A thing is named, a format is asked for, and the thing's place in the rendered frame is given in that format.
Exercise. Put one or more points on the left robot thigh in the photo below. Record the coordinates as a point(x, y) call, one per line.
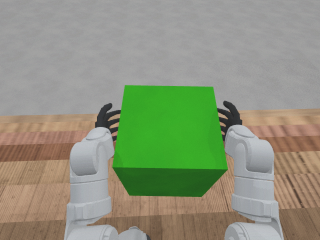
point(132, 234)

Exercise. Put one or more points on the robot right hand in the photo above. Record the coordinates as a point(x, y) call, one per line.
point(233, 117)

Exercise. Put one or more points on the right robot upper arm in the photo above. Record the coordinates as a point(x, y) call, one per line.
point(250, 231)

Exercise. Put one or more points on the left robot upper arm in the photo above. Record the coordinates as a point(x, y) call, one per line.
point(94, 232)

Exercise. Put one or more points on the robot left shin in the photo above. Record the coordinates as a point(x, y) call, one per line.
point(134, 227)

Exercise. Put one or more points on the left robot forearm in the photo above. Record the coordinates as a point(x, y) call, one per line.
point(88, 174)

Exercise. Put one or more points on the carton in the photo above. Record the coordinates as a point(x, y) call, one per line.
point(169, 141)

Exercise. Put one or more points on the right robot forearm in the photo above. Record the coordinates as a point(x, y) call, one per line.
point(253, 195)

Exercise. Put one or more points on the robot left hand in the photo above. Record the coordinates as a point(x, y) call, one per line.
point(103, 117)

